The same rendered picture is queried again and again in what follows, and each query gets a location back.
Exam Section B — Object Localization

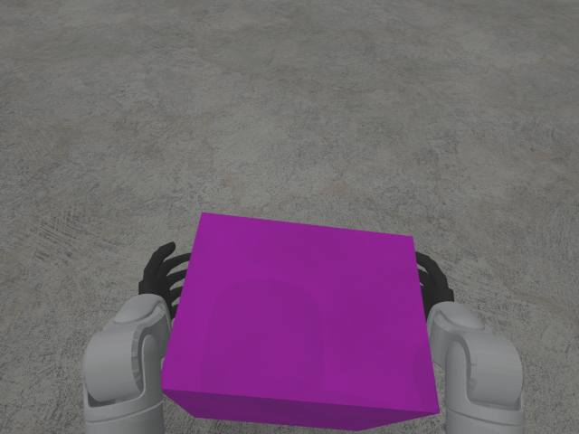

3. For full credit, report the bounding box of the left robot hand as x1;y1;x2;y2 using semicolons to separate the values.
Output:
138;241;191;322

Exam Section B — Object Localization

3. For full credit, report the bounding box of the robot right forearm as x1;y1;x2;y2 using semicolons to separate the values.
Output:
426;301;526;434

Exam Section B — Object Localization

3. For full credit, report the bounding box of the robot left forearm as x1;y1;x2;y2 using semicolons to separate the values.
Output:
82;294;172;434

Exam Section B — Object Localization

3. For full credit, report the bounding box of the carton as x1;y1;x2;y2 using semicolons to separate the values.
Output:
161;212;440;431

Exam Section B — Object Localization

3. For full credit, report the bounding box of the right robot hand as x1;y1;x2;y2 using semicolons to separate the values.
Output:
415;251;454;322

